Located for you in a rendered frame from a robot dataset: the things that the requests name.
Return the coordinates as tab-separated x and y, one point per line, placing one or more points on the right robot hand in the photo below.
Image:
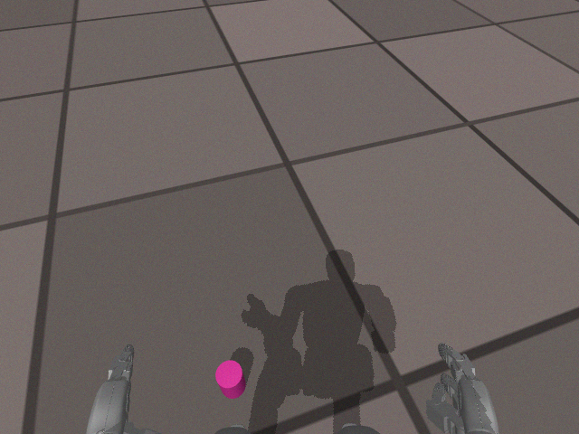
470	397

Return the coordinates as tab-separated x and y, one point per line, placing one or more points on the left robot hand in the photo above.
109	413

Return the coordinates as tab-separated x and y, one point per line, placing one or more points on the can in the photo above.
230	379

